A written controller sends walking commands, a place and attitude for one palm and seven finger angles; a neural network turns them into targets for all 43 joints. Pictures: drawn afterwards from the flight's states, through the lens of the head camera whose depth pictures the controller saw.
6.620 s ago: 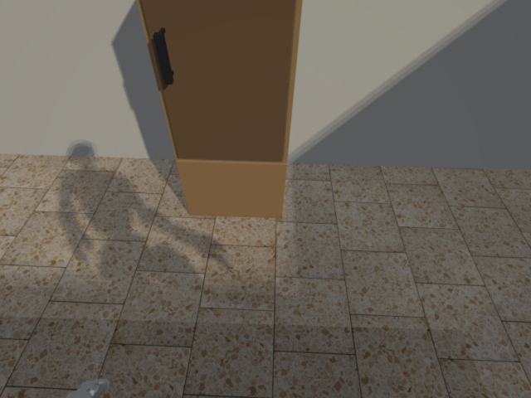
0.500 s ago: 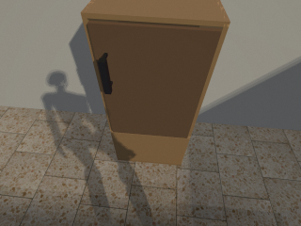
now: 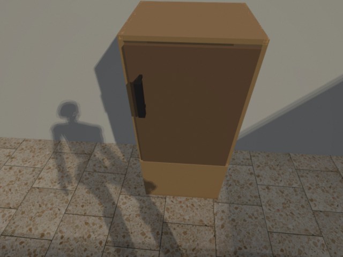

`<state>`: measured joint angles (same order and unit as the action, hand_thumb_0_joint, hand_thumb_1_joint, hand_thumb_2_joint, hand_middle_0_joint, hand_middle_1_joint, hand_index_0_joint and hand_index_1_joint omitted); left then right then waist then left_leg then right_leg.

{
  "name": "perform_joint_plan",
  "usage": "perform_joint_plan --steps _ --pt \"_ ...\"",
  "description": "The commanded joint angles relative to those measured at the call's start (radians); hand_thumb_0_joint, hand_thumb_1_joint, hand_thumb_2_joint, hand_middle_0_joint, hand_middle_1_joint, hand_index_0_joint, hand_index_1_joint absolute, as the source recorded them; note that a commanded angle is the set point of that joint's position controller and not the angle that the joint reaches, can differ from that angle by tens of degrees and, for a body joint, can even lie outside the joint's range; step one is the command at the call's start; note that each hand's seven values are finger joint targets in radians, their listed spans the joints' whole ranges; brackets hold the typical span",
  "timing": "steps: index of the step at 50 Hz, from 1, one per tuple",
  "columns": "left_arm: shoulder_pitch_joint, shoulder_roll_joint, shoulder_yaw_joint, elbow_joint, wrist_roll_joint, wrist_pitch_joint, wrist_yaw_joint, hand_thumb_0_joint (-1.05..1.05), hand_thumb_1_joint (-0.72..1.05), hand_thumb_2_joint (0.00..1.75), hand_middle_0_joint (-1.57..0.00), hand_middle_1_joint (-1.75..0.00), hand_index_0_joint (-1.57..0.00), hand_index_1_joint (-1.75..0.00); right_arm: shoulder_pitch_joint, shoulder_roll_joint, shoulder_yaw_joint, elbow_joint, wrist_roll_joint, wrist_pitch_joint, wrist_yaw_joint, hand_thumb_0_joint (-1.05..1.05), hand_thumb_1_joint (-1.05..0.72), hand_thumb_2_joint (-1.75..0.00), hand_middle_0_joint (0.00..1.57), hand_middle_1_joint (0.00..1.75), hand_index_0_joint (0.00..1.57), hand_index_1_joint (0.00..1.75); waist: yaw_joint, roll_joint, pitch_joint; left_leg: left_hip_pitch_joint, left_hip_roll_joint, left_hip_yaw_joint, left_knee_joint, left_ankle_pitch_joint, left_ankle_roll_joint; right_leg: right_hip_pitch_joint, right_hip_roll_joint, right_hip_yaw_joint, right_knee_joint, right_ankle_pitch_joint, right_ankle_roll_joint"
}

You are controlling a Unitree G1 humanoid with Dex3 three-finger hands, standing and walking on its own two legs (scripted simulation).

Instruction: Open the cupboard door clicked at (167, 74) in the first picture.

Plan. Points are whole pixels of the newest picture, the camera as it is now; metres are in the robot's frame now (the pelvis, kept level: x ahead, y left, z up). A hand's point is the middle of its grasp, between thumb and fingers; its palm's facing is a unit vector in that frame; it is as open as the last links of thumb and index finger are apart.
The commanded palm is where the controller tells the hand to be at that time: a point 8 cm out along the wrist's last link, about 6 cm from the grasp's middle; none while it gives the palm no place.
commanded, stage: come to a stop and stand still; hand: left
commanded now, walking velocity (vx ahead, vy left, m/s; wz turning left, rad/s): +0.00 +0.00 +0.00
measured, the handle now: (141, 96) +0.61 +0.14 +0.05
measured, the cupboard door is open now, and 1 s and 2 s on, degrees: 0 0 0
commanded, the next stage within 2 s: look again from close up in 0.02 s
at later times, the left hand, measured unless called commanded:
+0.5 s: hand out of the picture +0.05 +0.15 -0.16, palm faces +0.01 -0.97 -0.24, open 7.4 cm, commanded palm none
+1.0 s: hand out of the picture +0.06 +0.13 -0.16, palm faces +0.02 -0.98 -0.20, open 7.4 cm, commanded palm none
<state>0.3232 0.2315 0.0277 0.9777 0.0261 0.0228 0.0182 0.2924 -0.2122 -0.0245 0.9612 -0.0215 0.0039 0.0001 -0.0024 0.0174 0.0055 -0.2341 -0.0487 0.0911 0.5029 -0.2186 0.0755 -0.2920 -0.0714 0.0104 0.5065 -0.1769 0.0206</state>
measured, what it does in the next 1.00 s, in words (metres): shifts its weight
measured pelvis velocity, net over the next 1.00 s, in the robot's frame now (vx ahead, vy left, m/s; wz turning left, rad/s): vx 0.05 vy -0.04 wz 0.00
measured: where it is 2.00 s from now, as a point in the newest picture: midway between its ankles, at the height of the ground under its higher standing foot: outside the picture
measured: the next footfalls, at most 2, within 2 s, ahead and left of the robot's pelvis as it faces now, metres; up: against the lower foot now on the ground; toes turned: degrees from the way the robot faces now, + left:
none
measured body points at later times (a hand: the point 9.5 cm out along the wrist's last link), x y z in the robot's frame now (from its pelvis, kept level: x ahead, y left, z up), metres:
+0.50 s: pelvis +0.02 -0.04 +0.01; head +0.01 -0.05 +0.46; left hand +0.05 +0.20 -0.14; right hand +0.04 -0.30 -0.15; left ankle +0.04 +0.07 -0.73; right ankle +0.08 -0.16 -0.73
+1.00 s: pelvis +0.05 -0.04 +0.01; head +0.05 -0.04 +0.46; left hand +0.06 +0.19 -0.15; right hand +0.04 -0.26 -0.15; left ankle +0.04 +0.07 -0.73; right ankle +0.08 -0.16 -0.73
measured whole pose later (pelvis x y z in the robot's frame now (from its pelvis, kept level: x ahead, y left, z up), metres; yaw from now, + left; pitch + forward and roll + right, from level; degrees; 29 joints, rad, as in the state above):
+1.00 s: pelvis +0.05 -0.04 +0.01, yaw +0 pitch -2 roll +0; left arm 0.29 0.15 -0.01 1.10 0.01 -0.01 0.04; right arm 0.30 -0.17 0.01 1.14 -0.01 -0.01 -0.01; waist -0.02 0.01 0.01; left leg -0.14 0.01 0.06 0.43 -0.26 0.01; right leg -0.20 -0.01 -0.01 0.43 -0.20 0.00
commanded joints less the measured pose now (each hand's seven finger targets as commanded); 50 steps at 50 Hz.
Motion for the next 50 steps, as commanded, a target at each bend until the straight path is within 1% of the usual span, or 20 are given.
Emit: perform_joint_plan --steps 1,4,6,10,13,15,20,24,28,34,36,37,38,39,41,42,43,45,47,50 --pt "0.021 0.099 0.012 -0.045 0.004 -0.029 0.004 0.00 0.90 0.90 -0.20 -0.30 -0.20 -0.30 -0.033 -0.175 -0.050 -0.056 0.002 -0.020 -0.010 0.00 -0.90 -0.90 0.20 0.30 0.20 0.30 0.007 -0.004 0.083 -0.156 0.187 -0.235 -0.279 -0.334 -0.013 0.046 0.004 0.008 -0.049 -0.082 -0.028" --pt "0.019 0.112 0.013 -0.038 0.004 -0.036 0.006 0.00 0.90 0.90 -0.20 -0.30 -0.20 -0.30 -0.025 -0.171 -0.048 -0.038 0.004 -0.020 -0.008 0.00 -0.90 -0.90 0.20 0.30 0.20 0.30 -0.001 -0.021 0.058 -0.113 0.171 -0.219 -0.253 -0.294 -0.017 0.033 -0.009 0.034 -0.084 -0.099 -0.033" --pt "0.012 0.116 0.013 -0.032 0.003 -0.039 0.007 0.00 0.90 0.90 -0.20 -0.30 -0.20 -0.30 -0.027 -0.171 -0.048 -0.026 0.005 -0.020 -0.008 0.00 -0.90 -0.90 0.20 0.30 0.20 0.30 -0.006 -0.016 0.062 -0.094 0.164 -0.210 -0.240 -0.278 -0.021 0.012 -0.016 0.051 -0.106 -0.121 -0.035" --pt "0.002 0.127 0.010 -0.020 0.001 -0.044 0.008 0.00 0.90 0.90 -0.20 -0.30 -0.20 -0.30 -0.018 -0.162 -0.043 -0.003 0.007 -0.017 -0.008 0.00 -0.90 -0.90 0.20 0.30 0.20 0.30 -0.015 -0.049 0.077 -0.073 0.145 -0.187 -0.204 -0.240 -0.026 -0.025 -0.033 0.089 -0.157 -0.189 -0.040" --pt "-0.008 0.130 0.009 -0.010 -0.003 -0.049 0.009 0.00 0.90 0.90 -0.20 -0.30 -0.20 -0.30 -0.012 -0.157 -0.036 0.015 0.007 -0.021 -0.009 0.00 -0.90 -0.90 0.20 0.30 0.20 0.30 -0.019 -0.044 0.053 -0.042 0.135 -0.170 -0.180 -0.181 -0.033 -0.022 -0.044 0.107 -0.177 -0.192 -0.045" --pt "-0.016 0.131 0.009 -0.002 -0.004 -0.052 0.010 0.00 0.90 0.90 -0.20 -0.30 -0.20 -0.30 -0.011 -0.156 -0.033 0.028 0.008 -0.025 -0.010 0.00 -0.90 -0.90 0.20 0.30 0.20 0.30 -0.020 -0.024 0.041 -0.031 0.139 -0.167 -0.181 -0.148 -0.035 -0.007 -0.045 0.100 -0.173 -0.155 -0.046" --pt "-0.029 0.129 0.004 0.015 -0.009 -0.056 0.013 0.00 0.90 0.90 -0.20 -0.30 -0.20 -0.30 -0.012 -0.143 -0.024 0.055 0.009 -0.026 -0.010 0.00 -0.90 -0.90 0.20 0.30 0.20 0.30 -0.016 -0.037 0.034 -0.016 0.136 -0.145 -0.166 -0.072 -0.045 0.023 -0.054 0.105 -0.189 -0.116 -0.048" --pt "-0.040 0.129 0.002 0.027 -0.010 -0.057 0.016 0.00 0.90 0.90 -0.20 -0.30 -0.20 -0.30 -0.012 -0.141 -0.019 0.074 0.009 -0.024 -0.010 0.00 -0.90 -0.90 0.20 0.30 0.20 0.30 -0.014 -0.048 0.043 -0.010 0.137 -0.139 -0.166 -0.050 -0.050 0.039 -0.055 0.105 -0.199 -0.099 -0.049" --pt "-0.051 0.116 0.000 0.033 -0.013 -0.057 0.017 0.00 0.90 0.90 -0.20 -0.30 -0.20 -0.30 -0.013 -0.131 -0.015 0.090 0.008 -0.025 -0.011 0.00 -0.90 -0.90 0.20 0.30 0.20 0.30 -0.013 -0.044 0.026 0.006 0.139 -0.134 -0.170 -0.015 -0.055 0.063 -0.053 0.099 -0.197 -0.057 -0.048" --pt "-0.066 0.115 -0.002 0.034 -0.013 -0.054 0.020 0.00 0.90 0.90 -0.20 -0.30 -0.20 -0.30 -0.011 -0.124 -0.014 0.107 0.010 -0.022 -0.010 0.00 -0.90 -0.90 0.20 0.30 0.20 0.30 -0.009 -0.048 0.042 0.006 0.145 -0.135 -0.184 -0.017 -0.059 0.071 -0.050 0.090 -0.200 -0.055 -0.044" --pt "-0.072 0.111 -0.002 0.035 -0.014 -0.054 0.020 0.00 0.90 0.90 -0.20 -0.30 -0.20 -0.30 -0.012 -0.125 -0.012 0.110 0.009 -0.023 -0.012 0.00 -0.90 -0.90 0.20 0.30 0.20 0.30 -0.009 -0.040 0.035 0.009 0.148 -0.135 -0.186 -0.007 -0.060 0.079 -0.049 0.088 -0.196 -0.037 -0.043" --pt "-0.064 0.097 -0.005 0.042 -0.015 -0.055 0.019 0.00 0.90 0.90 -0.20 -0.30 -0.20 -0.30 -0.004 -0.116 -0.007 0.118 0.007 -0.024 -0.012 0.00 -0.90 -0.90 0.20 0.30 0.20 0.30 -0.010 -0.035 0.010 0.022 0.147 -0.134 -0.191 -0.020 -0.062 0.097 -0.046 0.087 -0.200 -0.050 -0.042" --pt "-0.045 0.068 -0.009 0.052 -0.015 -0.051 0.019 0.00 0.90 0.90 -0.20 -0.30 -0.20 -0.30 0.012 -0.084 0.000 0.128 0.005 -0.020 -0.010 0.00 -0.90 -0.90 0.20 0.30 0.20 0.30 -0.008 -0.047 0.013 0.019 0.143 -0.125 -0.190 -0.065 -0.066 0.096 -0.044 0.084 -0.201 -0.101 -0.038" --pt "-0.033 0.062 -0.009 0.056 -0.012 -0.046 0.019 0.00 0.90 0.90 -0.20 -0.30 -0.20 -0.30 0.026 -0.073 -0.001 0.132 0.004 -0.014 -0.009 0.00 -0.90 -0.90 0.20 0.30 0.20 0.30 -0.006 -0.059 0.022 0.011 0.138 -0.121 -0.180 -0.125 -0.065 0.086 -0.040 0.089 -0.204 -0.174 -0.039" --pt "-0.023 0.066 -0.003 0.056 -0.009 -0.039 0.015 0.00 0.90 0.90 -0.20 -0.30 -0.20 -0.30 0.036 -0.075 -0.001 0.135 0.000 -0.010 -0.009 0.00 -0.90 -0.90 0.20 0.30 0.20 0.30 -0.005 -0.057 0.052 -0.013 0.131 -0.117 -0.175 -0.213 -0.061 0.058 -0.039 0.106 -0.208 -0.283 -0.047" --pt "-0.023 0.062 -0.002 0.055 -0.009 -0.037 0.015 0.00 0.90 0.90 -0.20 -0.30 -0.20 -0.30 0.035 -0.073 0.000 0.134 0.000 -0.009 -0.010 0.00 -0.90 -0.90 0.20 0.30 0.20 0.30 -0.006 -0.057 0.086 -0.024 0.131 -0.119 -0.178 -0.205 -0.060 0.032 -0.038 0.106 -0.209 -0.278 -0.049" --pt "-0.021 0.053 -0.004 0.057 -0.009 -0.038 0.015 0.00 0.90 0.90 -0.20 -0.30 -0.20 -0.30 0.039 -0.066 0.001 0.134 0.001 -0.011 -0.011 0.00 -0.90 -0.90 0.20 0.30 0.20 0.30 -0.008 -0.053 0.101 -0.020 0.135 -0.124 -0.185 -0.169 -0.059 0.018 -0.035 0.104 -0.204 -0.237 -0.047" --pt "-0.016 0.038 -0.013 0.062 -0.012 -0.043 0.019 0.00 0.90 0.90 -0.20 -0.30 -0.20 -0.30 0.036 -0.059 0.006 0.139 0.008 -0.018 -0.014 0.00 -0.90 -0.90 0.20 0.30 0.20 0.30 -0.008 -0.017 0.114 -0.011 0.153 -0.136 -0.196 -0.061 -0.060 0.030 -0.028 0.081 -0.179 -0.076 -0.043" --pt "0.000 0.029 -0.018 0.075 -0.015 -0.050 0.022 0.00 0.90 0.90 -0.20 -0.30 -0.20 -0.30 0.037 -0.059 0.009 0.145 0.012 -0.026 -0.020 0.00 -0.90 -0.90 0.20 0.30 0.20 0.30 -0.005 -0.014 0.089 0.011 0.163 -0.131 -0.190 0.057 -0.062 0.080 -0.027 0.061 -0.159 0.069 -0.038" --pt "0.025 0.023 -0.020 0.089 -0.017 -0.053 0.026 0.00 0.90 0.90 -0.20 -0.30 -0.20 -0.30 0.047 -0.055 0.010 0.154 0.014 -0.032 -0.026 0.00 -0.90 -0.90 0.20 0.30 0.20 0.30 -0.003 -0.007 0.051 0.047 0.165 -0.119 -0.181 0.144 -0.063 0.120 -0.032 0.053 -0.143 0.162 -0.038"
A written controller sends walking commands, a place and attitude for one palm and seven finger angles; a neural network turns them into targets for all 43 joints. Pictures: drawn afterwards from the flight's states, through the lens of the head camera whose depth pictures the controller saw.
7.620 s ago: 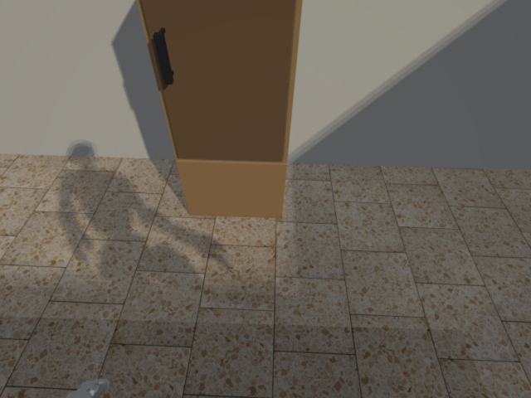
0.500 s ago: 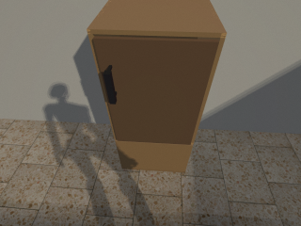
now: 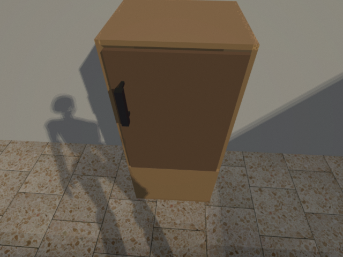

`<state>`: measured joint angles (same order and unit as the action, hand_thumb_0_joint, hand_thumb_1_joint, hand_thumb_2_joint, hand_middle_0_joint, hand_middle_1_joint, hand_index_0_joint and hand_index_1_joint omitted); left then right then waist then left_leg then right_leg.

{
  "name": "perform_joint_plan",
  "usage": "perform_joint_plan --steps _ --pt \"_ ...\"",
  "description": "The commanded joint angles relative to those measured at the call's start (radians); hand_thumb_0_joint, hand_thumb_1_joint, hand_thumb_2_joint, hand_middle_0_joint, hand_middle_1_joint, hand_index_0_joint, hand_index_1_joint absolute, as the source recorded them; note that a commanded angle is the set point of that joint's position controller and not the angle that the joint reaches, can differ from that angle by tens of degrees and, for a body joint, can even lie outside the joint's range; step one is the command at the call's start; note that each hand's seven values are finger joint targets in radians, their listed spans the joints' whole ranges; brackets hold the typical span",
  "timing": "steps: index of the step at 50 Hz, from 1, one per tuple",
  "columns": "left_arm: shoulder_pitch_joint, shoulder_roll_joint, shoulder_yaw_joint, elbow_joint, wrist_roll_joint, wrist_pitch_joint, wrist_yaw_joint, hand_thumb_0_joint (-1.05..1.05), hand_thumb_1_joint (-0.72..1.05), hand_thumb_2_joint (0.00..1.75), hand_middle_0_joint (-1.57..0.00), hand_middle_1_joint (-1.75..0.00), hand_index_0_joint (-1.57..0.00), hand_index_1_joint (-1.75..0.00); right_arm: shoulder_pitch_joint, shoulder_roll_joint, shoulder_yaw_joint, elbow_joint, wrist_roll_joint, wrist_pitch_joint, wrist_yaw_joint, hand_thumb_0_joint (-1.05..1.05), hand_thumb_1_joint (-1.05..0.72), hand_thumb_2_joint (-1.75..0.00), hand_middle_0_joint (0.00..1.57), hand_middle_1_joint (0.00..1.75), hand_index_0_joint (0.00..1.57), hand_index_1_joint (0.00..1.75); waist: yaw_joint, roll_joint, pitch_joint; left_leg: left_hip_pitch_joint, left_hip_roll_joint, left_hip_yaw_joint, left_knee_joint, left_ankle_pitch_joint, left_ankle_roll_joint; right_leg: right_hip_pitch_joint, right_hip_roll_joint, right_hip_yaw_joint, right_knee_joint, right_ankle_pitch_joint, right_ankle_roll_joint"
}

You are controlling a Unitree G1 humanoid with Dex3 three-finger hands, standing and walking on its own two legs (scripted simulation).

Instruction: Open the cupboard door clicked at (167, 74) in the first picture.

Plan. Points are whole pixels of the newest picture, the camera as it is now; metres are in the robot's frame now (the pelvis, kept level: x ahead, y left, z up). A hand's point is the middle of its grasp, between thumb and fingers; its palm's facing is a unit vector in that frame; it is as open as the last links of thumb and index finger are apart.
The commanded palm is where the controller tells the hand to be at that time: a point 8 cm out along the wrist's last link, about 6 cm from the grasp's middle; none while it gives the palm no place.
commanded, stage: come to a stop and stand still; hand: left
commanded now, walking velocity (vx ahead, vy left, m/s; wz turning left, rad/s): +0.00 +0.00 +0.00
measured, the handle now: (124, 104) +0.56 +0.18 +0.04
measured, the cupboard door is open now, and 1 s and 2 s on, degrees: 0 0 0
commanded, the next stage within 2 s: look again from close up in 1.06 s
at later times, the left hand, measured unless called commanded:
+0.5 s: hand out of the picture +0.01 +0.19 -0.18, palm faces +0.02 -0.98 -0.21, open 7.4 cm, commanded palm none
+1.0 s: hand out of the picture +0.04 +0.18 -0.18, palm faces +0.00 -0.98 -0.21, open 7.4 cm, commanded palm none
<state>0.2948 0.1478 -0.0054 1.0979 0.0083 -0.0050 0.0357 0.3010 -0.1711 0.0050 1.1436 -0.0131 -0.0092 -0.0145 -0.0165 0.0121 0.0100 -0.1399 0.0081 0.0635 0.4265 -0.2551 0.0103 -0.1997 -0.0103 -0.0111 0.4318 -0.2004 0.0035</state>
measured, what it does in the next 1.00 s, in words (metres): stands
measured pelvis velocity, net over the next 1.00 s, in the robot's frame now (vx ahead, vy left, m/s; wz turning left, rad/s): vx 0.03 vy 0.00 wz -0.01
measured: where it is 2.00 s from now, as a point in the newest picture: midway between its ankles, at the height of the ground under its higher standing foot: outside the picture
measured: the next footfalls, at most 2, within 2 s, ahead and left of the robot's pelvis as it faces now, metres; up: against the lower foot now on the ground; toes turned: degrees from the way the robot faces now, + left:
none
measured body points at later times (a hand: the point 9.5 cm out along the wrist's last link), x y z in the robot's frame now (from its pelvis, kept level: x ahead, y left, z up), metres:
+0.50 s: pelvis +0.01 +0.02 -0.01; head +0.01 +0.00 +0.44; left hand +0.01 +0.24 -0.16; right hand +0.02 -0.21 -0.17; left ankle -0.01 +0.11 -0.74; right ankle +0.02 -0.12 -0.74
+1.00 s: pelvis +0.03 +0.00 -0.01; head +0.04 -0.01 +0.44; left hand +0.04 +0.23 -0.16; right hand +0.02 -0.22 -0.17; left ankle -0.01 +0.11 -0.74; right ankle +0.02 -0.12 -0.74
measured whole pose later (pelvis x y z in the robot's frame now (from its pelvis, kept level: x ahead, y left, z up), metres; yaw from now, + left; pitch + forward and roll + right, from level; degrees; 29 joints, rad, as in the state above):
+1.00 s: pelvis +0.03 +0.00 -0.01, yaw -1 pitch -1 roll +1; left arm 0.26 0.15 0.00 1.11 0.01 -0.01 0.04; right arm 0.29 -0.16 0.01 1.11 -0.01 -0.03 -0.03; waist -0.01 0.01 0.05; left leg -0.13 0.00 0.08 0.47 -0.32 0.01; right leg -0.22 -0.02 0.01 0.52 -0.28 0.01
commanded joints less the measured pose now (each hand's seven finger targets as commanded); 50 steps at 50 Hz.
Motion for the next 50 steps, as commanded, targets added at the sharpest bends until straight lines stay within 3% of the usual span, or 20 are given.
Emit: perform_joint_plan --steps 1,4,14,15,16,17,18,19,20,23,26,29,33,40,50 --pt "0.058 0.104 0.012 -0.027 0.001 -0.025 0.010 0.00 0.90 0.90 -0.20 -0.30 -0.20 -0.30 0.042 -0.095 -0.019 -0.025 0.007 -0.020 -0.013 0.00 -0.90 -0.90 0.20 0.30 0.20 0.30 0.011 0.002 0.037 -0.039 0.108 -0.090 -0.105 0.186 0.002 0.037 -0.095 0.072 -0.068 0.191 -0.020" --pt "0.069 0.099 0.013 -0.020 0.001 -0.026 0.013 0.00 0.90 0.90 -0.20 -0.30 -0.20 -0.30 0.046 -0.089 -0.023 -0.021 0.008 -0.020 -0.016 0.00 -0.90 -0.90 0.20 0.30 0.20 0.30 0.010 -0.003 0.018 -0.014 0.108 -0.086 -0.098 0.210 0.003 0.048 -0.095 0.071 -0.065 0.219 -0.022" --pt "0.080 0.079 0.013 -0.014 0.006 -0.022 0.016 0.00 0.90 0.90 -0.20 -0.30 -0.20 -0.30 0.043 -0.073 -0.029 -0.017 0.009 -0.017 -0.018 0.00 -0.90 -0.90 0.20 0.30 0.20 0.30 0.008 -0.015 0.051 -0.018 0.108 -0.090 -0.111 0.150 0.008 0.019 -0.093 0.072 -0.075 0.157 -0.019" --pt "0.140 0.106 0.014 0.029 0.016 -0.041 0.048 0.00 0.90 0.90 -0.20 -0.30 -0.20 -0.30 -0.050 -0.087 -0.020 -0.093 0.011 -0.033 -0.010 0.00 -0.90 -0.90 0.20 0.30 0.20 0.30 0.050 -0.107 0.058 -0.085 0.119 -0.052 0.097 0.253 -0.010 0.017 -0.141 0.099 -0.029 0.497 -0.017" --pt "0.097 0.132 0.016 -0.012 0.005 -0.048 0.039 0.00 0.90 0.90 -0.20 -0.30 -0.20 -0.30 0.027 -0.056 -0.019 -0.114 0.006 -0.022 -0.008 0.00 -0.90 -0.90 0.20 0.30 0.20 0.30 -0.008 -0.061 -0.025 -0.066 0.060 -0.072 0.024 -0.030 -0.009 0.028 -0.160 0.140 -0.031 0.221 -0.043" --pt "0.062 0.113 0.008 -0.028 0.005 -0.044 0.027 0.00 0.90 0.90 -0.20 -0.30 -0.20 -0.30 0.032 -0.050 -0.016 -0.102 0.000 -0.023 -0.006 0.00 -0.90 -0.90 0.20 0.30 0.20 0.30 -0.003 0.014 0.035 -0.078 0.063 -0.088 -0.025 -0.020 0.003 -0.037 -0.126 0.124 -0.020 0.021 -0.051" --pt "0.062 0.104 0.006 -0.031 0.006 -0.039 0.020 0.00 0.90 0.90 -0.20 -0.30 -0.20 -0.30 0.050 -0.057 -0.012 -0.101 -0.001 -0.024 -0.003 0.00 -0.90 -0.90 0.20 0.30 0.20 0.30 -0.003 0.038 0.038 -0.097 0.082 -0.099 -0.032 -0.018 0.010 -0.057 -0.096 0.098 -0.018 -0.087 -0.052" --pt "0.061 0.099 0.007 -0.037 0.010 -0.035 0.017 0.00 0.90 0.90 -0.20 -0.30 -0.20 -0.30 0.055 -0.058 -0.011 -0.111 -0.007 -0.029 -0.001 0.00 -0.90 -0.90 0.20 0.30 0.20 0.30 0.004 0.114 0.038 -0.113 0.094 -0.106 -0.038 0.008 0.018 -0.048 -0.080 0.079 0.009 -0.068 -0.053" --pt "0.063 0.102 0.006 -0.036 0.009 -0.031 0.013 0.00 0.90 0.90 -0.20 -0.30 -0.20 -0.30 0.047 -0.058 -0.010 -0.118 -0.005 -0.029 -0.002 0.00 -0.90 -0.90 0.20 0.30 0.20 0.30 0.010 0.119 0.037 -0.121 0.100 -0.118 -0.059 0.017 0.024 -0.029 -0.071 0.065 0.023 -0.049 -0.051" --pt "0.057 0.088 0.001 -0.030 0.008 -0.025 0.006 0.00 0.90 0.90 -0.20 -0.30 -0.20 -0.30 0.043 -0.078 -0.010 -0.133 0.001 -0.029 -0.008 0.00 -0.90 -0.90 0.20 0.30 0.20 0.30 0.012 0.005 0.068 -0.131 0.104 -0.127 -0.073 0.017 0.035 -0.031 -0.063 0.063 0.023 -0.024 -0.045" --pt "0.045 0.087 0.002 -0.032 0.007 -0.022 0.004 0.00 0.90 0.90 -0.20 -0.30 -0.20 -0.30 0.052 -0.089 -0.009 -0.131 0.000 -0.030 -0.010 0.00 -0.90 -0.90 0.20 0.30 0.20 0.30 0.013 -0.018 0.095 -0.130 0.104 -0.126 -0.085 0.040 0.037 -0.038 -0.064 0.065 0.026 -0.005 -0.041" --pt "0.042 0.093 0.004 -0.033 0.008 -0.020 0.003 0.00 0.90 0.90 -0.20 -0.30 -0.20 -0.30 0.052 -0.090 -0.008 -0.122 0.000 -0.032 -0.011 0.00 -0.90 -0.90 0.20 0.30 0.20 0.30 0.016 -0.007 0.109 -0.123 0.099 -0.118 -0.094 0.051 0.036 -0.039 -0.068 0.068 0.025 0.016 -0.039" --pt "0.039 0.100 0.007 -0.034 0.004 -0.020 0.002 0.00 0.90 0.90 -0.20 -0.30 -0.20 -0.30 0.055 -0.093 -0.007 -0.108 0.000 -0.031 -0.013 0.00 -0.90 -0.90 0.20 0.30 0.20 0.30 0.016 -0.049 0.089 -0.095 0.094 -0.106 -0.086 0.071 0.035 -0.028 -0.076 0.079 0.017 0.045 -0.039" --pt "0.030 0.113 0.015 -0.032 0.004 -0.024 0.003 0.00 0.90 0.90 -0.20 -0.30 -0.20 -0.30 0.054 -0.087 -0.009 -0.080 0.001 -0.034 -0.017 0.00 -0.90 -0.90 0.20 0.30 0.20 0.30 0.016 -0.031 0.037 -0.048 0.093 -0.085 -0.057 0.150 0.030 0.005 -0.087 0.084 0.028 0.147 -0.042" --pt "0.013 0.118 0.019 -0.026 0.005 -0.023 0.003 0.00 0.90 0.90 -0.20 -0.30 -0.20 -0.30 0.047 -0.077 -0.013 -0.055 0.001 -0.030 -0.021 0.00 -0.90 -0.90 0.20 0.30 0.20 0.30 0.016 -0.011 0.041 -0.035 0.095 -0.075 -0.048 0.164 0.024 0.009 -0.089 0.090 0.020 0.189 -0.048"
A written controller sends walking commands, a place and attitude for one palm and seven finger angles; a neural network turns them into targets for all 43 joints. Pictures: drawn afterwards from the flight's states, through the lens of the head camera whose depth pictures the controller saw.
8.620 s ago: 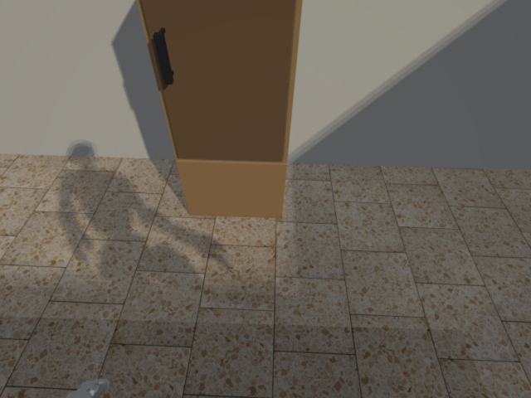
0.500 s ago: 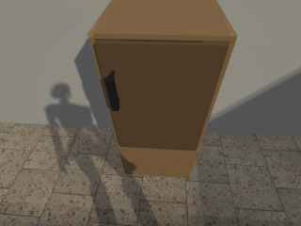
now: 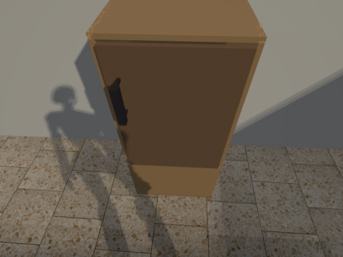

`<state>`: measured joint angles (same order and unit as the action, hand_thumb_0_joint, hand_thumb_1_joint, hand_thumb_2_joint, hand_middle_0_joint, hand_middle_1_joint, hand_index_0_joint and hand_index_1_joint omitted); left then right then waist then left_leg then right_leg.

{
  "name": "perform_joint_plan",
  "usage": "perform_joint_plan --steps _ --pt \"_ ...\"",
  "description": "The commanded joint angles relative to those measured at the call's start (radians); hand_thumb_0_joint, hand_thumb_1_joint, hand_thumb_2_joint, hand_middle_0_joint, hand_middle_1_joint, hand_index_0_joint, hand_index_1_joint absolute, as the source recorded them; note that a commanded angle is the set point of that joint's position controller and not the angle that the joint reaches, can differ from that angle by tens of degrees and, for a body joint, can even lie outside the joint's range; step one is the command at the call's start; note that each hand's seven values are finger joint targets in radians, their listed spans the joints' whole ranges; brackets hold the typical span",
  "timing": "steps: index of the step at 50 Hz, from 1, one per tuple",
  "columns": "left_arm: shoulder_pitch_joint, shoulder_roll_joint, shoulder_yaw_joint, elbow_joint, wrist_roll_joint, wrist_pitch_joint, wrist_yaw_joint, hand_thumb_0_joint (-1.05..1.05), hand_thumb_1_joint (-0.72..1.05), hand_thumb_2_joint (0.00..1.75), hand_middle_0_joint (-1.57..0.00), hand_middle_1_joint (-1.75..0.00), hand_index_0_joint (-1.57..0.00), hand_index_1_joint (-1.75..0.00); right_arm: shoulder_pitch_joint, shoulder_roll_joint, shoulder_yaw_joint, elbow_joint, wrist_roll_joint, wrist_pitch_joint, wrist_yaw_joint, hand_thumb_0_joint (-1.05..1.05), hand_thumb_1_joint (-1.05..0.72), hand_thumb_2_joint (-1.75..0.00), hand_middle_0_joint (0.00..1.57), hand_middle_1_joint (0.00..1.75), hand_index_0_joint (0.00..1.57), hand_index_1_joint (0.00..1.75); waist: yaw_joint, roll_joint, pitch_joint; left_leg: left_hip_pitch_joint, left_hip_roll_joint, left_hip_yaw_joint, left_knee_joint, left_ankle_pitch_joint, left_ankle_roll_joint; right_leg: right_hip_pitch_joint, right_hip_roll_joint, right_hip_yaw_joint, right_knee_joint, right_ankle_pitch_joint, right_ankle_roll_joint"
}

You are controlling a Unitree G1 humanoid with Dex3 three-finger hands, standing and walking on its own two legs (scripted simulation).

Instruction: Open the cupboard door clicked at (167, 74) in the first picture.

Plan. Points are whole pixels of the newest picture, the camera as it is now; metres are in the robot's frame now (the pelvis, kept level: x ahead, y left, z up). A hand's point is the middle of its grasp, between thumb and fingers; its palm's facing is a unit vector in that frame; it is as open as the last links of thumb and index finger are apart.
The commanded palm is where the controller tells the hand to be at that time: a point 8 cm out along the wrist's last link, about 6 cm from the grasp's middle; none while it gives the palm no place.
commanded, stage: come to a stop and stand still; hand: left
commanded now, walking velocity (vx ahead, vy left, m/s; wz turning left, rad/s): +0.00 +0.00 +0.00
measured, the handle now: (120, 102) +0.53 +0.19 +0.04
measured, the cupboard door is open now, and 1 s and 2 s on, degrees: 0 0 0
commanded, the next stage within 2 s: look again from close up in 0.06 s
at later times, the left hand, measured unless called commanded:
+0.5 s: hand out of the picture +0.02 +0.16 -0.17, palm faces +0.03 -0.98 -0.21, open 7.4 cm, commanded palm none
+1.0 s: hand (100, 217) +0.20 +0.17 +0.01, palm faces +0.12 -0.99 -0.01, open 7.9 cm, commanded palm +0.11 +0.23 -0.05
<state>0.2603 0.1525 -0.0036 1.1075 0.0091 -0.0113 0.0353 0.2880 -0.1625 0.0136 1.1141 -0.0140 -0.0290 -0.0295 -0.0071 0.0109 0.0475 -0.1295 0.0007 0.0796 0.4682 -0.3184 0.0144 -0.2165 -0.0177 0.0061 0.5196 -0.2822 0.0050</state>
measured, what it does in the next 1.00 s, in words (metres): stands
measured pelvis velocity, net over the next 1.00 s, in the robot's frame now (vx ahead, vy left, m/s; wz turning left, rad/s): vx -0.03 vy -0.02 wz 0.04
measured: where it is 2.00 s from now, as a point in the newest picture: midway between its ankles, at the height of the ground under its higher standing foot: outside the picture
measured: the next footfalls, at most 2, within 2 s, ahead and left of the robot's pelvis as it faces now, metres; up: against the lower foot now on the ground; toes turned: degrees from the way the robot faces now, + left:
none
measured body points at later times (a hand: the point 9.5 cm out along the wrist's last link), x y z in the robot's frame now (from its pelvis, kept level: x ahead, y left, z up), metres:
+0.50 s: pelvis +0.00 -0.01 +0.00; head +0.02 -0.02 +0.45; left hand +0.02 +0.22 -0.15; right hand +0.01 -0.24 -0.16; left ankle -0.04 +0.11 -0.74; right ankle +0.00 -0.12 -0.74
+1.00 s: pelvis -0.03 -0.02 -0.03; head -0.02 -0.02 +0.42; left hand +0.19 +0.22 +0.01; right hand +0.16 -0.26 -0.10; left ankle -0.04 +0.11 -0.74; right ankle +0.00 -0.12 -0.74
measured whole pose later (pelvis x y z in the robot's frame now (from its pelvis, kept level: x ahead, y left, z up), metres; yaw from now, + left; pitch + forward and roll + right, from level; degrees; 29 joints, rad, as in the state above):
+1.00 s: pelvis -0.03 -0.02 -0.03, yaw +2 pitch +6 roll +1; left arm 0.27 0.17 0.14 0.23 -0.22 -0.42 -0.17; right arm 0.19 -0.24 -0.03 0.67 0.01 -0.28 -0.03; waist -0.03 -0.01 -0.09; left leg -0.47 0.01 0.04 0.76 -0.39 0.00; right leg -0.54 -0.03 -0.03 0.79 -0.36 -0.02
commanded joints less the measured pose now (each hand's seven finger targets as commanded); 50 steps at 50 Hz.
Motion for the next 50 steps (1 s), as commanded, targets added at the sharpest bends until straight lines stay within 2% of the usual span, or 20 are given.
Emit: perform_joint_plan --steps 1,14,23,28,35,36,37,38,39,40,41,42,43,44,45,46,47,48,49,50 --pt "0.047 0.113 0.017 -0.033 0.003 -0.016 0.003 0.00 0.90 0.90 -0.20 -0.30 -0.20 -0.30 0.059 -0.087 -0.022 -0.024 0.002 -0.010 -0.006 0.00 -0.90 -0.90 0.20 0.30 0.20 0.30 0.005 -0.005 0.004 -0.044 0.104 -0.092 -0.093 0.227 0.020 0.024 -0.081 0.072 -0.068 0.265 -0.050" --pt "0.039 0.119 0.020 -0.033 0.005 -0.018 0.001 0.00 0.90 0.90 -0.20 -0.30 -0.20 -0.30 0.042 -0.085 -0.027 -0.017 0.002 -0.006 -0.008 0.00 -0.90 -0.90 0.20 0.30 0.20 0.30 0.006 -0.039 0.003 -0.022 0.106 -0.084 -0.088 0.220 0.014 0.026 -0.084 0.081 -0.090 0.297 -0.053" --pt "0.031 0.124 0.022 -0.038 0.004 -0.017 -0.001 0.00 0.90 0.90 -0.20 -0.30 -0.20 -0.30 0.031 -0.092 -0.028 -0.016 0.001 -0.005 -0.007 0.00 -0.90 -0.90 0.20 0.30 0.20 0.30 0.007 -0.019 0.009 -0.030 0.106 -0.087 -0.102 0.186 0.012 0.018 -0.083 0.088 -0.110 0.242 -0.054" --pt "0.027 0.132 0.024 -0.040 0.003 -0.019 -0.002 0.00 0.90 0.90 -0.20 -0.30 -0.20 -0.30 0.030 -0.100 -0.029 -0.016 0.001 -0.008 -0.008 0.00 -0.90 -0.90 0.20 0.30 0.20 0.30 0.007 -0.012 -0.017 -0.017 0.109 -0.089 -0.100 0.220 0.012 0.037 -0.084 0.083 -0.103 0.275 -0.055" --pt "0.023 0.131 0.026 -0.041 0.005 -0.016 -0.002 0.00 0.90 0.90 -0.20 -0.30 -0.20 -0.30 0.031 -0.098 -0.028 -0.013 0.001 -0.008 -0.008 0.00 -0.90 -0.90 0.20 0.30 0.20 0.30 0.012 -0.014 0.008 -0.033 0.112 -0.091 -0.111 0.210 0.014 0.033 -0.081 0.078 -0.109 0.246 -0.054" --pt "0.151 0.137 0.028 0.011 0.009 -0.034 0.041 0.00 0.90 0.90 -0.20 -0.30 -0.20 -0.30 -0.080 -0.127 -0.039 -0.079 0.012 -0.010 -0.001 0.00 -0.90 -0.90 0.20 0.30 0.20 0.30 0.056 -0.046 -0.028 -0.077 0.120 -0.032 0.134 0.301 -0.020 0.056 -0.155 0.130 -0.092 0.760 -0.020" --pt "-0.639 0.379 0.161 -1.551 -0.200 -0.253 0.029 0.00 0.88 0.89 -0.20 -0.32 -0.20 -0.32 -0.046 -0.274 -0.049 -0.423 0.064 -0.166 -0.040 0.00 -0.90 -0.90 0.20 0.30 0.20 0.30 -0.061 0.147 -0.530 0.115 0.001 -0.072 -0.027 0.429 0.005 0.187 -0.067 0.054 -0.005 0.607 -0.049" --pt "-0.137 0.289 0.164 -1.252 -0.110 -0.190 0.059 0.00 0.85 0.88 -0.20 -0.33 -0.20 -0.33 -0.121 -0.178 -0.030 -0.371 0.038 -0.251 -0.076 0.00 -0.90 -0.90 0.20 0.30 0.20 0.30 0.038 0.290 -0.475 0.168 0.023 -0.044 -0.039 0.598 0.017 0.148 -0.007 0.023 0.021 0.397 -0.066" --pt "-0.104 0.206 0.119 -1.139 -0.141 -0.142 0.102 0.00 0.83 0.87 -0.21 -0.34 -0.21 -0.34 -0.104 -0.188 -0.047 -0.310 0.048 -0.272 -0.080 0.00 -0.90 -0.90 0.20 0.30 0.20 0.30 0.002 0.245 -0.370 0.084 0.041 -0.062 -0.021 0.499 -0.019 0.056 -0.003 -0.034 0.009 0.206 -0.049" --pt "0.175 -0.050 -0.025 -0.929 -0.153 -0.050 0.083 0.00 0.81 0.86 -0.21 -0.36 -0.21 -0.36 -0.082 -0.135 -0.043 -0.316 0.066 -0.269 -0.069 0.00 -0.90 -0.90 0.20 0.30 0.20 0.30 -0.015 0.081 -0.201 -0.009 0.055 -0.068 -0.027 0.410 -0.005 -0.037 0.000 -0.065 -0.018 0.176 -0.028" --pt "-0.054 0.009 0.004 -1.120 -0.187 -0.091 0.057 0.00 0.78 0.85 -0.21 -0.37 -0.21 -0.37 -0.118 -0.196 -0.048 -0.403 0.068 -0.282 -0.058 0.00 -0.90 -0.90 0.20 0.30 0.20 0.30 -0.041 -0.015 -0.066 -0.096 0.040 -0.104 -0.008 0.315 0.001 -0.093 -0.008 -0.070 -0.024 0.185 -0.017" --pt "-0.058 0.093 0.094 -1.107 -0.183 -0.148 0.032 0.00 0.76 0.84 -0.21 -0.39 -0.21 -0.39 -0.101 -0.215 -0.075 -0.418 0.052 -0.292 -0.058 0.00 -0.90 -0.90 0.20 0.30 0.20 0.30 -0.055 -0.100 -0.086 -0.121 0.028 -0.091 0.032 0.240 0.005 -0.144 -0.004 -0.078 -0.026 0.122 -0.012" --pt "-0.007 0.076 0.103 -1.014 -0.179 -0.203 0.002 0.00 0.74 0.83 -0.21 -0.40 -0.21 -0.40 -0.100 -0.215 -0.080 -0.440 0.037 -0.300 -0.058 0.00 -0.90 -0.90 0.20 0.30 0.20 0.30 -0.053 -0.205 -0.019 -0.211 0.016 -0.091 0.072 0.169 0.008 -0.222 0.002 -0.091 -0.008 0.049 -0.004" --pt "0.138 0.070 0.141 -0.905 -0.187 -0.249 -0.041 0.00 0.71 0.82 -0.21 -0.42 -0.21 -0.42 -0.101 -0.211 -0.086 -0.474 0.039 -0.303 -0.046 0.00 -0.90 -0.90 0.20 0.30 0.20 0.30 -0.010 -0.195 0.007 -0.276 0.004 -0.084 0.109 0.137 0.001 -0.248 0.001 -0.088 0.022 0.014 -0.011" --pt "0.224 0.028 0.130 -0.852 -0.200 -0.305 -0.094 0.00 0.69 0.81 -0.22 -0.43 -0.22 -0.43 -0.106 -0.201 -0.082 -0.508 0.031 -0.303 -0.029 0.00 -0.90 -0.90 0.20 0.30 0.20 0.30 0.020 -0.259 -0.022 -0.342 -0.008 -0.080 0.146 0.102 -0.008 -0.273 0.003 -0.091 0.073 -0.013 -0.011" --pt "0.300 0.036 0.163 -0.816 -0.219 -0.369 -0.151 0.00 0.67 0.80 -0.22 -0.45 -0.22 -0.45 -0.125 -0.199 -0.093 -0.538 0.026 -0.302 -0.016 0.00 -0.90 -0.90 0.20 0.30 0.20 0.30 0.049 -0.302 -0.042 -0.411 -0.016 -0.068 0.192 0.074 -0.016 -0.287 0.005 -0.079 0.116 -0.030 -0.013" --pt "0.353 0.043 0.184 -0.828 -0.241 -0.437 -0.217 0.00 0.64 0.79 -0.22 -0.47 -0.22 -0.47 -0.138 -0.202 -0.100 -0.571 0.024 -0.299 -0.001 0.00 -0.90 -0.90 0.20 0.30 0.20 0.30 0.069 -0.294 -0.081 -0.460 -0.027 -0.056 0.234 0.060 -0.022 -0.284 0.005 -0.067 0.159 -0.024 -0.019" --pt "0.345 0.060 0.191 -0.846 -0.259 -0.501 -0.284 0.00 0.62 0.78 -0.22 -0.48 -0.22 -0.48 -0.153 -0.210 -0.104 -0.608 0.024 -0.297 0.012 0.00 -0.90 -0.90 0.20 0.30 0.20 0.30 0.072 -0.247 -0.113 -0.496 -0.037 -0.043 0.279 0.052 -0.027 -0.287 0.002 -0.052 0.201 -0.007 -0.026" --pt "0.353 0.101 0.231 -0.826 -0.264 -0.548 -0.357 0.00 0.60 0.77 -0.22 -0.50 -0.22 -0.50 -0.145 -0.223 -0.113 -0.642 0.023 -0.292 0.031 0.00 -0.90 -0.90 0.20 0.30 0.20 0.30 0.083 -0.143 -0.149 -0.495 -0.046 -0.037 0.325 0.079 -0.032 -0.269 -0.004 -0.026 0.250 0.050 -0.043" --pt "0.303 0.129 0.228 -0.866 -0.270 -0.592 -0.426 0.00 0.57 0.76 -0.22 -0.51 -0.22 -0.51 -0.163 -0.230 -0.109 -0.675 0.024 -0.291 0.040 0.00 -0.90 -0.90 0.20 0.30 0.20 0.30 0.070 -0.082 -0.176 -0.521 -0.050 -0.032 0.369 0.071 -0.032 -0.291 -0.015 -0.009 0.279 0.064 -0.047"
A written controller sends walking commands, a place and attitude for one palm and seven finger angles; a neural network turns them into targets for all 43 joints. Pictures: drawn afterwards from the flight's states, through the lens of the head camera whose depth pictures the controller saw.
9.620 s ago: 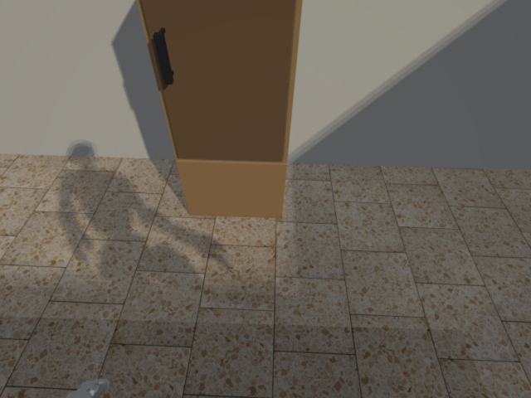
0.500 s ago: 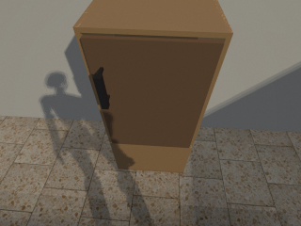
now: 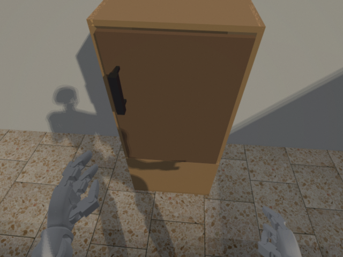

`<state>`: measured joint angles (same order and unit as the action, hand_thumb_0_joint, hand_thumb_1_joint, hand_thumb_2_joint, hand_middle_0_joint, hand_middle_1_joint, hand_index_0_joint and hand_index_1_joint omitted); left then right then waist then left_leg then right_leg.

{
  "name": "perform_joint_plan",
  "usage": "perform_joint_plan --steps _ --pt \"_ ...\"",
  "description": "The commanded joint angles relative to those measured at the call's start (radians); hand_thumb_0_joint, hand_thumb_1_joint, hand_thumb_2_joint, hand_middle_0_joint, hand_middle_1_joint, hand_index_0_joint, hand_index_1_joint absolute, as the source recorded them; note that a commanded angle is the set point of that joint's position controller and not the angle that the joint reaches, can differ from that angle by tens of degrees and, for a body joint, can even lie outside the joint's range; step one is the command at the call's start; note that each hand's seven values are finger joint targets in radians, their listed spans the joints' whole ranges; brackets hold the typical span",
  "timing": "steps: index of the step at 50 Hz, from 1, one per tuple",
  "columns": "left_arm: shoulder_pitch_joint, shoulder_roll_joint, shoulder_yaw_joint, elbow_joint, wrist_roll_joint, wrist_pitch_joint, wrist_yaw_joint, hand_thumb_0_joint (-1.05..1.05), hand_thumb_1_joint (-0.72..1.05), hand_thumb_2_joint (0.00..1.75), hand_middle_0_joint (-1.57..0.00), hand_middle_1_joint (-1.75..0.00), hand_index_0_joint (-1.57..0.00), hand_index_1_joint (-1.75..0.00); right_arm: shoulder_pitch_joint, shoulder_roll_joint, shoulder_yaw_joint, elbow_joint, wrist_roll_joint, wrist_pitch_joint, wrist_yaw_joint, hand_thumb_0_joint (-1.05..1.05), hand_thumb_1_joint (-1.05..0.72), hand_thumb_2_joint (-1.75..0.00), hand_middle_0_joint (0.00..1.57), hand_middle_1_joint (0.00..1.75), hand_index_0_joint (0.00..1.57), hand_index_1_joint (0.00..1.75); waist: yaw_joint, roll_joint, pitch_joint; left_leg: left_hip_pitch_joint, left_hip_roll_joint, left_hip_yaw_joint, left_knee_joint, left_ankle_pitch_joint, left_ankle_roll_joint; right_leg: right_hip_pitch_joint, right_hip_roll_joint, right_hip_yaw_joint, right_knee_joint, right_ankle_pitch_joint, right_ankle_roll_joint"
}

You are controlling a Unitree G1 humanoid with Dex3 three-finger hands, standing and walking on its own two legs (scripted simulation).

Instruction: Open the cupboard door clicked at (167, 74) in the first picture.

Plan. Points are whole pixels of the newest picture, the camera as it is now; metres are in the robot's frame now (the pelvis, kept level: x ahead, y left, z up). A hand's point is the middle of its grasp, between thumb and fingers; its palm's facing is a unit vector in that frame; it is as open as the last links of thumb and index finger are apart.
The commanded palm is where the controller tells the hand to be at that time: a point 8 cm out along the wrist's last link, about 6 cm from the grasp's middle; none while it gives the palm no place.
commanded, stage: raise the hand with hooked fingers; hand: left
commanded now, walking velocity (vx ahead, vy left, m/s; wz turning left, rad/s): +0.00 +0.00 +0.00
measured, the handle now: (119, 90) +0.57 +0.18 +0.07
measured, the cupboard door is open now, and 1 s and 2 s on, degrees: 0 0 0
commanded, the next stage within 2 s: move the hooked fingers beside the handle in 1.82 s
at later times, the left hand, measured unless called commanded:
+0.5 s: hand (76, 213) +0.22 +0.22 +0.01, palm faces -0.10 -1.00 -0.02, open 10.8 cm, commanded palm +0.18 +0.28 +0.03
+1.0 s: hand (42, 186) +0.25 +0.28 +0.07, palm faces +0.02 -1.00 -0.05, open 13.6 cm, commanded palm +0.22 +0.33 +0.07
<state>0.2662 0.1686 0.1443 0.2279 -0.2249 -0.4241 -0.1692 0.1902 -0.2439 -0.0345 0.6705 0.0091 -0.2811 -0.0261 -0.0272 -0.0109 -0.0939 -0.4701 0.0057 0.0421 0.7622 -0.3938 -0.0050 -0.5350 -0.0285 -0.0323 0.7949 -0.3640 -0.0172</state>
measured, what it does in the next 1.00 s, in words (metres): stands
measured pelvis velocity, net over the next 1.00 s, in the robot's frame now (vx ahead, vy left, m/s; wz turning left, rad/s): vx -0.01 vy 0.02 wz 0.03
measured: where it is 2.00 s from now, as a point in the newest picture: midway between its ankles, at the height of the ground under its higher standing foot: outside the picture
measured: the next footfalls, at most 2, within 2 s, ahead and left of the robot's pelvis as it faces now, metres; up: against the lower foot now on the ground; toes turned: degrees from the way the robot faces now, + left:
none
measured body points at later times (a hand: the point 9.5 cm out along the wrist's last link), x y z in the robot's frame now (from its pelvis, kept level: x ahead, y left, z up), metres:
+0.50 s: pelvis -0.03 +0.01 -0.04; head +0.02 +0.02 +0.41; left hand +0.22 +0.27 +0.02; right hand +0.13 -0.20 -0.12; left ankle -0.01 +0.12 -0.71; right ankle +0.02 -0.11 -0.71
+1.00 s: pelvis -0.01 +0.02 -0.02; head +0.02 +0.03 +0.43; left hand +0.24 +0.33 +0.07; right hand +0.18 -0.21 -0.07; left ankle -0.01 +0.12 -0.71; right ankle +0.02 -0.11 -0.71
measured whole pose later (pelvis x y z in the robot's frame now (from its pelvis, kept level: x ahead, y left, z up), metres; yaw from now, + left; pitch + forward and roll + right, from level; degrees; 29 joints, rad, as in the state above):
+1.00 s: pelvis -0.01 +0.02 -0.02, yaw +2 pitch +7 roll -2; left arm 0.10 0.38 0.36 0.19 -0.36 -0.23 -0.44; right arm 0.25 -0.27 0.06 0.53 0.04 -0.26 -0.08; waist 0.00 0.02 -0.08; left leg -0.59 0.02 -0.01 0.93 -0.47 0.02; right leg -0.59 -0.02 -0.08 0.85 -0.39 0.01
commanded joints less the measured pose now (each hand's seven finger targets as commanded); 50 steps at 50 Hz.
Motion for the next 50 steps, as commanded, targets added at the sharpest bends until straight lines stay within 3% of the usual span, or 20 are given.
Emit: perform_joint_plan --steps 1,3,6,9,12,14,16,18,19,20,23,24,28,32,35,39,42,47,49,50 --pt "0.251 0.163 0.117 -0.013 -0.041 -0.186 -0.253 0.00 0.55 0.75 -0.22 -0.53 -0.22 -0.53 -0.067 -0.148 -0.060 -0.260 0.008 -0.034 0.035 0.00 -0.90 -0.90 0.20 0.30 0.20 0.30 0.095 -0.054 -0.073 -0.226 -0.058 0.014 0.105 0.123 -0.005 0.010 -0.010 0.052 0.023 0.115 -0.022" --pt "0.141 0.188 0.135 -0.130 -0.067 -0.164 -0.269 0.00 0.50 0.73 -0.23 -0.55 -0.23 -0.55 -0.075 -0.146 -0.056 -0.319 0.015 -0.021 0.020 0.00 -0.90 -0.90 0.20 0.30 0.20 0.30 0.090 -0.045 -0.157 -0.269 -0.059 0.022 0.152 0.083 0.011 -0.016 -0.009 0.087 0.043 0.026 -0.010" --pt "-0.033 0.199 0.156 -0.334 -0.114 -0.155 -0.225 0.00 0.43 0.70 -0.23 -0.60 -0.23 -0.60 -0.040 -0.132 -0.047 -0.357 0.015 -0.014 0.005 0.00 -0.90 -0.90 0.20 0.30 0.20 0.30 0.056 0.066 -0.199 -0.249 -0.042 -0.009 0.181 0.021 0.019 -0.095 0.006 0.091 0.052 -0.118 -0.006" --pt "-0.210 0.231 0.124 -0.588 -0.101 -0.195 -0.170 0.00 0.36 0.67 -0.24 -0.64 -0.24 -0.64 -0.002 -0.133 -0.028 -0.331 0.005 -0.018 -0.016 0.00 -0.90 -0.90 0.20 0.30 0.20 0.30 0.003 0.141 -0.255 -0.195 -0.017 -0.046 0.222 0.067 0.032 -0.130 0.028 0.073 0.103 -0.033 -0.016" --pt "-0.167 0.183 0.026 -0.560 -0.053 -0.172 -0.169 0.00 0.29 0.64 -0.24 -0.69 -0.24 -0.69 0.020 -0.140 -0.013 -0.288 0.010 -0.025 -0.031 0.00 -0.90 -0.90 0.20 0.30 0.20 0.30 -0.037 0.157 -0.201 -0.180 -0.001 -0.071 0.205 0.043 0.038 -0.189 0.037 0.031 0.101 -0.033 -0.017" --pt "-0.172 0.198 0.019 -0.470 -0.051 -0.112 -0.198 0.00 0.25 0.62 -0.25 -0.72 -0.25 -0.72 0.019 -0.155 -0.004 -0.273 0.016 -0.025 -0.043 0.00 -0.90 -0.90 0.20 0.30 0.20 0.30 -0.054 0.108 -0.161 -0.212 0.002 -0.092 0.201 0.017 0.038 -0.197 0.050 0.016 0.095 -0.052 -0.014" --pt "-0.130 0.243 0.062 -0.356 -0.045 -0.024 -0.229 0.00 0.20 0.60 -0.25 -0.75 -0.25 -0.75 0.021 -0.156 -0.004 -0.268 0.029 -0.020 -0.051 0.00 -0.90 -0.90 0.20 0.30 0.20 0.30 -0.039 0.047 -0.147 -0.261 -0.003 -0.090 0.179 -0.027 0.035 -0.158 0.043 0.027 0.050 -0.117 -0.004" --pt "-0.053 0.264 0.120 -0.275 -0.063 0.078 -0.249 0.00 0.15 0.58 -0.25 -0.78 -0.25 -0.78 0.007 -0.156 -0.002 -0.286 0.041 -0.007 -0.056 0.00 -0.90 -0.90 0.20 0.30 0.20 0.30 0.000 0.008 -0.163 -0.272 -0.011 -0.085 0.137 -0.034 0.031 -0.105 0.035 0.024 0.015 -0.152 0.001" --pt "-0.016 0.290 0.170 -0.228 -0.082 0.125 -0.257 0.00 0.13 0.57 -0.25 -0.80 -0.25 -0.80 -0.011 -0.155 -0.001 -0.300 0.044 -0.001 -0.058 0.00 -0.90 -0.90 0.20 0.30 0.20 0.30 0.035 0.003 -0.176 -0.266 -0.016 -0.083 0.121 -0.008 0.028 -0.063 0.037 0.021 0.012 -0.140 -0.004" --pt "-0.011 0.293 0.187 -0.275 -0.102 0.154 -0.258 0.00 0.11 0.56 -0.26 -0.81 -0.26 -0.81 -0.020 -0.149 0.004 -0.321 0.045 0.004 -0.056 0.00 -0.90 -0.90 0.20 0.30 0.20 0.30 0.054 0.015 -0.220 -0.248 -0.020 -0.077 0.104 0.011 0.025 -0.026 0.028 0.016 0.009 -0.124 0.000" --pt "0.005 0.303 0.263 -0.360 -0.150 0.172 -0.210 0.00 0.04 0.53 -0.26 -0.86 -0.26 -0.86 -0.029 -0.124 0.009 -0.337 0.037 0.006 -0.054 0.00 -0.90 -0.90 0.20 0.30 0.20 0.30 0.083 -0.010 -0.268 -0.203 -0.016 -0.078 0.068 0.093 0.021 0.040 0.032 -0.014 0.018 -0.025 0.001" --pt "0.002 0.313 0.284 -0.373 -0.160 0.157 -0.193 0.00 0.01 0.52 -0.26 -0.87 -0.26 -0.87 -0.034 -0.117 0.014 -0.336 0.030 0.002 -0.052 0.00 -0.90 -0.90 0.20 0.30 0.20 0.30 0.096 -0.002 -0.251 -0.202 -0.015 -0.082 0.063 0.127 0.017 0.054 0.041 -0.020 0.030 0.013 -0.007" --pt "-0.079 0.262 0.210 -0.409 -0.119 0.056 -0.142 0.00 -0.08 0.48 -0.27 -0.93 -0.27 -0.93 0.017 -0.126 0.013 -0.299 0.021 -0.019 -0.038 0.00 -0.90 -0.90 0.20 0.30 0.20 0.30 0.034 0.055 -0.158 -0.167 -0.004 -0.084 0.044 0.093 0.015 -0.055 0.047 -0.039 0.029 -0.006 -0.005" --pt "-0.132 0.275 0.167 -0.348 -0.091 0.027 -0.192 0.00 -0.17 0.44 -0.28 -0.99 -0.28 -0.99 0.051 -0.157 0.009 -0.276 0.027 -0.037 -0.042 0.00 -0.90 -0.90 0.20 0.30 0.20 0.30 0.000 0.083 -0.146 -0.142 -0.002 -0.089 0.039 0.045 0.018 -0.087 0.044 -0.035 0.016 -0.034 -0.006" --pt "-0.176 0.337 0.206 -0.300 -0.103 0.061 -0.243 0.00 -0.24 0.41 -0.28 -1.03 -0.28 -1.03 0.054 -0.175 0.007 -0.272 0.038 -0.037 -0.054 0.00 -0.90 -0.90 0.20 0.30 0.20 0.30 0.004 0.059 -0.151 -0.137 -0.002 -0.093 0.025 0.033 0.020 -0.050 0.044 -0.027 -0.005 -0.042 -0.007" --pt "-0.237 0.428 0.299 -0.349 -0.135 0.084 -0.255 0.00 -0.34 0.37 -0.29 -1.10 -0.29 -1.10 0.044 -0.174 0.012 -0.271 0.036 -0.043 -0.068 0.00 -0.90 -0.90 0.20 0.30 0.20 0.30 0.038 0.132 -0.212 -0.060 -0.002 -0.097 0.006 0.133 0.017 0.021 0.048 -0.033 -0.006 0.049 -0.017" --pt "-0.223 0.399 0.309 -0.339 -0.153 0.086 -0.242 0.00 -0.41 0.34 -0.29 -1.14 -0.29 -1.14 0.049 -0.161 0.017 -0.268 0.034 -0.042 -0.066 0.00 -0.90 -0.90 0.20 0.30 0.20 0.30 0.044 0.125 -0.215 -0.022 0.002 -0.094 -0.004 0.233 0.007 0.050 0.050 -0.046 -0.005 0.144 -0.013" --pt "-0.289 0.386 0.281 -0.194 -0.143 0.149 -0.272 0.00 -0.50 0.30 -0.30 -1.20 -0.30 -1.20 0.048 -0.172 0.024 -0.259 0.040 -0.018 -0.064 0.00 -0.90 -0.90 0.20 0.30 0.20 0.30 0.019 0.110 -0.109 -0.050 0.000 -0.083 -0.023 0.186 0.009 0.034 0.053 -0.043 -0.045 0.138 -0.010" --pt "-0.329 0.404 0.281 -0.136 -0.141 0.183 -0.304 0.00 -0.50 0.30 -0.30 -1.20 -0.30 -1.20 0.047 -0.181 0.027 -0.265 0.041 -0.010 -0.068 0.00 -0.90 -0.90 0.20 0.30 0.20 0.30 0.017 0.088 -0.088 -0.057 -0.002 -0.081 -0.029 0.173 0.014 0.044 0.056 -0.036 -0.060 0.133 -0.013" --pt "-0.349 0.416 0.289 -0.135 -0.143 0.193 -0.319 0.00 -0.50 0.30 -0.30 -1.20 -0.30 -1.20 0.048 -0.181 0.025 -0.267 0.043 -0.007 -0.069 0.00 -0.90 -0.90 0.20 0.30 0.20 0.30 0.018 0.079 -0.123 -0.046 -0.004 -0.077 -0.032 0.175 0.015 0.060 0.050 -0.032 -0.067 0.139 -0.010"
